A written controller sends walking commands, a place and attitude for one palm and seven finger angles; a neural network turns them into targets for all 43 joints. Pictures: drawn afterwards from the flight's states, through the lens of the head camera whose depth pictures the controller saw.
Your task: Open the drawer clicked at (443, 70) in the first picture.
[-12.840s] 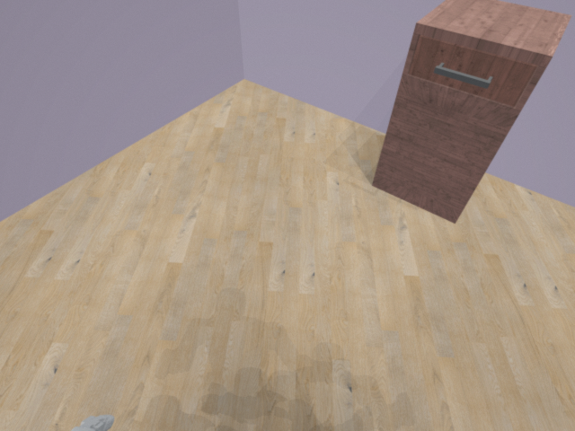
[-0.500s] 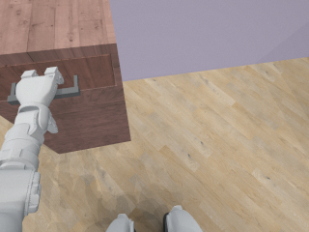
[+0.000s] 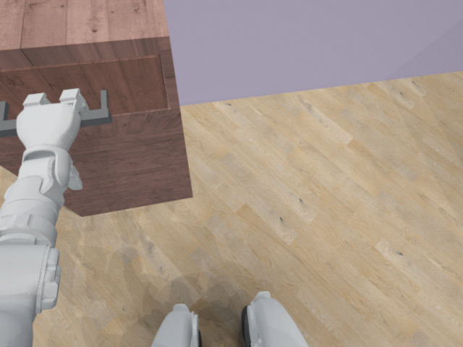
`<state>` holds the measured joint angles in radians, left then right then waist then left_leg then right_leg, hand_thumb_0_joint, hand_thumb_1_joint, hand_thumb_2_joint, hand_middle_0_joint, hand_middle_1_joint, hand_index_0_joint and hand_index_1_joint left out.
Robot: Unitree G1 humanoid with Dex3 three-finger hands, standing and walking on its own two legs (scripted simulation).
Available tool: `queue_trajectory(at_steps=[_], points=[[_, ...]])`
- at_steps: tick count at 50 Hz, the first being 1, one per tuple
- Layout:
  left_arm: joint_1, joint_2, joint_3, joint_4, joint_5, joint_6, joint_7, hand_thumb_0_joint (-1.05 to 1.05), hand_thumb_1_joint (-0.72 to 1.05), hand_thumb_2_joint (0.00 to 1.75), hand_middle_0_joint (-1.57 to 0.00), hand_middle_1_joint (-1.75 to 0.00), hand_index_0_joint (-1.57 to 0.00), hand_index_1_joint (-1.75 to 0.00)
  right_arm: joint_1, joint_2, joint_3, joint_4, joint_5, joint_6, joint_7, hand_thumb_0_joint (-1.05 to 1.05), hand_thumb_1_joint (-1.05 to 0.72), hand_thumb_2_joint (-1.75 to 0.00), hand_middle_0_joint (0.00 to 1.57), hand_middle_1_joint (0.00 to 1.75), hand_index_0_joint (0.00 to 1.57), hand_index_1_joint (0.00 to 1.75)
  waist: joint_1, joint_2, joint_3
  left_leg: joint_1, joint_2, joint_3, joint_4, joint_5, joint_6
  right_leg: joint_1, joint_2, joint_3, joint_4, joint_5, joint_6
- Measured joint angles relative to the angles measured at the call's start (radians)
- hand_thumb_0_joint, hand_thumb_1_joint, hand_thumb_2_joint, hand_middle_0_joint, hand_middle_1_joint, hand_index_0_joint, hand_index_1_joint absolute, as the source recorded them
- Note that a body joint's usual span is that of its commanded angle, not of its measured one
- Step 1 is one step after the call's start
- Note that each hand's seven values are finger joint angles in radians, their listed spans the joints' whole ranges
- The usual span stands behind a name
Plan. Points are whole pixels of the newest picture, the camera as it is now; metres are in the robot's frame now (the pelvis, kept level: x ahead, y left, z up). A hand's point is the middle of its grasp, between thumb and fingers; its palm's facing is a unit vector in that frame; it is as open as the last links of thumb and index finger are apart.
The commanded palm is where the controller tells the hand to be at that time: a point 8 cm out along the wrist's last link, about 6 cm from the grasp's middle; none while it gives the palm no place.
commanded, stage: lower the fingers behind the handle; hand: left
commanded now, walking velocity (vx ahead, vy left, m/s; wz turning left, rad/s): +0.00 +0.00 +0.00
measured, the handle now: (55, 112) +0.53 +0.29 +0.00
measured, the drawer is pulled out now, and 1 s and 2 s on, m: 0.00 0.00 0.03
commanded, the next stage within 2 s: close the thumb around the handle in 0.40 s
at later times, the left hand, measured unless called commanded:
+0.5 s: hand (66, 142) +0.48 +0.28 -0.03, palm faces -0.07 -0.04 -1.00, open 13.9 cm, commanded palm +0.47 +0.27 +0.02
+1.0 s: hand (65, 141) +0.48 +0.28 -0.03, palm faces -0.07 -0.04 -1.00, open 7.5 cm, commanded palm +0.47 +0.26 +0.02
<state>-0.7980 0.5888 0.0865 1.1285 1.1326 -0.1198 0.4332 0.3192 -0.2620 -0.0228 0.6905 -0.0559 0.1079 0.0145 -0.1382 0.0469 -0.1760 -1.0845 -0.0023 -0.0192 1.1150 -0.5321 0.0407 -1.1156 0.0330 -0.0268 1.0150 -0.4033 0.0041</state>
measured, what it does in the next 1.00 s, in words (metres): stands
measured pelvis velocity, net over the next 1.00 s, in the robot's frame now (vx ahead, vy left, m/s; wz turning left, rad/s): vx -0.01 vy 0.00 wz -0.01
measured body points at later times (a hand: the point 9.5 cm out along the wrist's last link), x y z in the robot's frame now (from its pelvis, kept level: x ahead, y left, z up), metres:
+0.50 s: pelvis -0.01 +0.00 -0.01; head +0.15 +0.01 +0.41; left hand +0.48 +0.28 +0.02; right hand +0.00 -0.28 -0.13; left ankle -0.02 +0.09 -0.65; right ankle +0.03 -0.13 -0.65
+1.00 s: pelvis -0.01 +0.00 -0.01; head +0.15 +0.02 +0.41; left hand +0.48 +0.28 +0.03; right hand +0.00 -0.27 -0.13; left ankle -0.02 +0.09 -0.65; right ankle +0.03 -0.13 -0.65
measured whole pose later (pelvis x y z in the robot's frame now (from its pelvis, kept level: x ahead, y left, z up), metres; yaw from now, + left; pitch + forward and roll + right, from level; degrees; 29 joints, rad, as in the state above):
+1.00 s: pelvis -0.01 +0.00 -0.01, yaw +0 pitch +29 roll -4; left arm -0.82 0.62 0.09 1.11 1.11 -0.14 0.40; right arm 0.33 -0.27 -0.01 0.68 -0.05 0.10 0.00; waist -0.14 0.05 -0.17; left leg -1.13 0.00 -0.02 1.15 -0.53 0.04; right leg -1.16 0.03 -0.03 1.04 -0.40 0.01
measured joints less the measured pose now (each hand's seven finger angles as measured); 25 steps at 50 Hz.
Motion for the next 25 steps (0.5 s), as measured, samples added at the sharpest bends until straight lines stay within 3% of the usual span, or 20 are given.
queue_trajectory(at_steps=[14, 25], points=[[-0.016, 0.025, 0.000, -0.007, -0.016, 0.001, -0.035, 0.00, -0.49, 0.30, -0.31, -1.20, -0.31, -1.20, 0.005, -0.001, 0.013, -0.013, 0.009, -0.007, -0.009, 0.00, -0.91, -0.90, 0.20, 0.30, 0.21, 0.30, -0.005, 0.004, 0.006, -0.030, 0.003, 0.001, 0.023, 0.001, -0.002, -0.031, 0.002, 0.000, 0.023, 0.002, -0.002], [-0.009, 0.032, 0.010, -0.018, -0.016, -0.022, -0.026, 0.00, -0.49, 0.30, -0.31, -1.20, -0.31, -1.20, 0.009, -0.007, 0.013, -0.009, 0.010, -0.008, -0.011, 0.00, -0.91, -0.90, 0.20, 0.30, 0.21, 0.30, -0.002, 0.002, 0.005, -0.039, 0.004, 0.002, 0.031, -0.002, -0.001, -0.041, 0.004, 0.001, 0.030, 0.001, -0.002]])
